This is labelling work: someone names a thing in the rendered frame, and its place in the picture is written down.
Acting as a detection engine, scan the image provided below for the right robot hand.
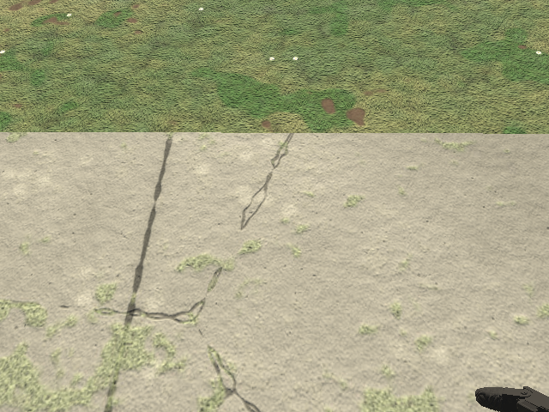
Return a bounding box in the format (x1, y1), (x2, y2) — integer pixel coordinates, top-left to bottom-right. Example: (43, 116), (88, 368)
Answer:
(475, 386), (549, 412)

